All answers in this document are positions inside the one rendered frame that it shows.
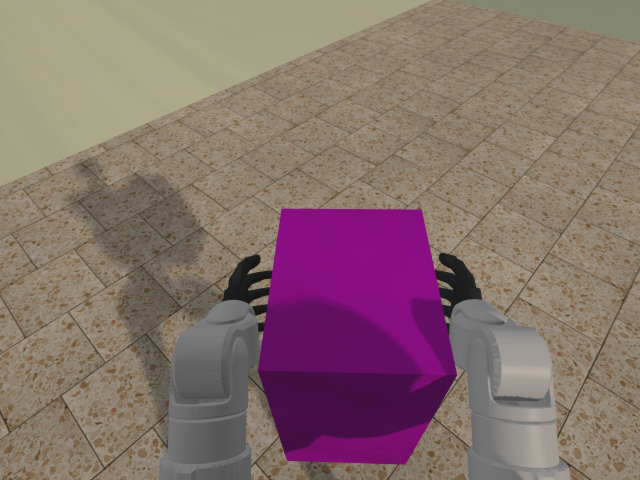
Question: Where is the robot left forearm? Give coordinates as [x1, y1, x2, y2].
[158, 300, 260, 480]

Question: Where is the carton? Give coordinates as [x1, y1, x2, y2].
[258, 209, 457, 465]

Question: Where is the robot left hand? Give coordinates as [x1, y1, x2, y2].
[222, 254, 272, 332]

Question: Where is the robot right forearm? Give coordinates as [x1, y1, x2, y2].
[449, 299, 570, 480]

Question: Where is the robot right hand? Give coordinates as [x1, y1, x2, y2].
[435, 253, 482, 334]

